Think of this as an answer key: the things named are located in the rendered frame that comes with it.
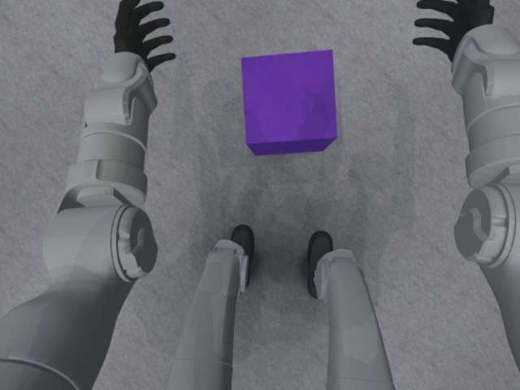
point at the right robot foot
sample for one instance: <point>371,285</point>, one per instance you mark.
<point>320,244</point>

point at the right robot forearm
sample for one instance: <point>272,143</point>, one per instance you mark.
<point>486,73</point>

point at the right robot upper arm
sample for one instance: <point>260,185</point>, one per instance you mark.
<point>488,232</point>

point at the left robot upper arm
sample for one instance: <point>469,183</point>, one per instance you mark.
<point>60,339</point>

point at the left robot forearm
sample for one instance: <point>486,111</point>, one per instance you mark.
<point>113,140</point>

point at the right robot hand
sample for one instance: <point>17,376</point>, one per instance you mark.
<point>468,14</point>

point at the left robot thigh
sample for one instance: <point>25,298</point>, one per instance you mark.
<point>203,357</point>

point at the left robot hand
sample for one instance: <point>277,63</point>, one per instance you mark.
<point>129,36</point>

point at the carton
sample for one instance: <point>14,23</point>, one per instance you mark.
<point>289,102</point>

